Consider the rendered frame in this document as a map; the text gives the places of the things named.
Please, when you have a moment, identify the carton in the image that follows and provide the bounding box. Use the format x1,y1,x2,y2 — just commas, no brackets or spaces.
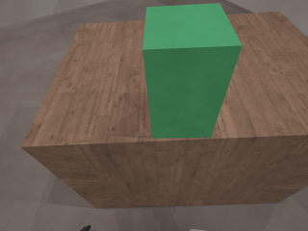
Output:
142,3,243,139

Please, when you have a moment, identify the pedestal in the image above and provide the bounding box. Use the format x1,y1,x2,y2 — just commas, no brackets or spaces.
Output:
20,12,308,209

